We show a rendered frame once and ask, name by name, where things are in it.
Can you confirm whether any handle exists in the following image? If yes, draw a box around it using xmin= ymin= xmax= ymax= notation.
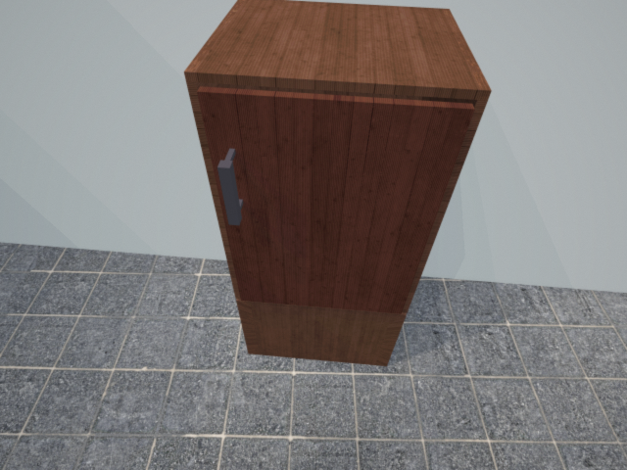
xmin=217 ymin=149 xmax=243 ymax=225

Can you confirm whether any cupboard door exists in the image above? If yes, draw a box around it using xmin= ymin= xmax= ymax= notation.
xmin=197 ymin=86 xmax=475 ymax=314

